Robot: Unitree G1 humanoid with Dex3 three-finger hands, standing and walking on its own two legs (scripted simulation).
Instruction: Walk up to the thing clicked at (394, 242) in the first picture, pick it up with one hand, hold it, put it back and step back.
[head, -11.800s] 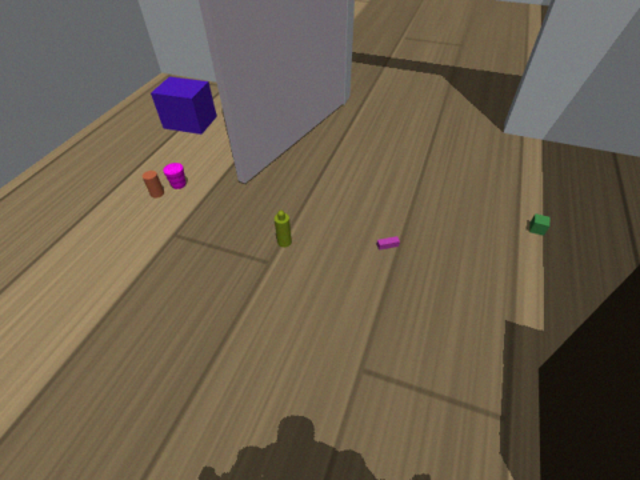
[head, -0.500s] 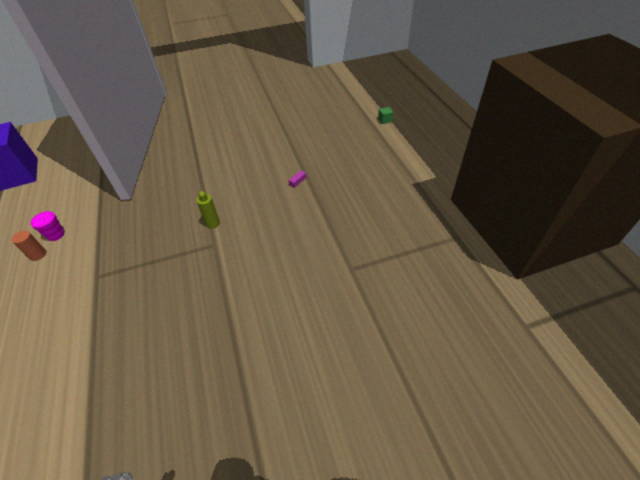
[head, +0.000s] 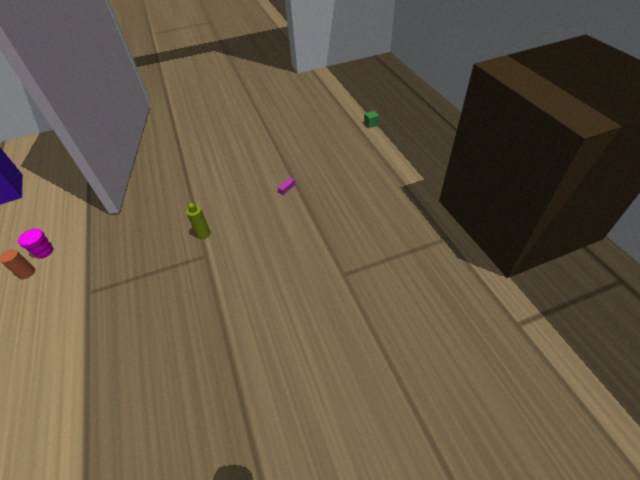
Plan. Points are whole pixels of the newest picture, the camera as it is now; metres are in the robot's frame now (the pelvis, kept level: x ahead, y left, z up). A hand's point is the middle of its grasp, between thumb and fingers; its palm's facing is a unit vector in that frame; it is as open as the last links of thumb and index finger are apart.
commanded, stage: walk up
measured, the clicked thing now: (286, 186) +1.45 +0.28 -0.75
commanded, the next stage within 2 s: stand in 0.02 s
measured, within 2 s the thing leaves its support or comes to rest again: neither
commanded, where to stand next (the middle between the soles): +0.06 +0.05 m, yaw +2 degrees
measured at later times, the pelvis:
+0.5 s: pelvis +0.01 +0.01 +0.01, yaw +2 degrees
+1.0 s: pelvis +0.02 +0.01 +0.01, yaw +3 degrees
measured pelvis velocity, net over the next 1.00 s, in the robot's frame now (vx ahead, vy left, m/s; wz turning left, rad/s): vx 0.02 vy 0.01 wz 0.06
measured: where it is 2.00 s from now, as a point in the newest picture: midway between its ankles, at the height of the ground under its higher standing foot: outside the picture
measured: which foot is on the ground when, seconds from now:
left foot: down 0.00-1.00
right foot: down 0.00-1.00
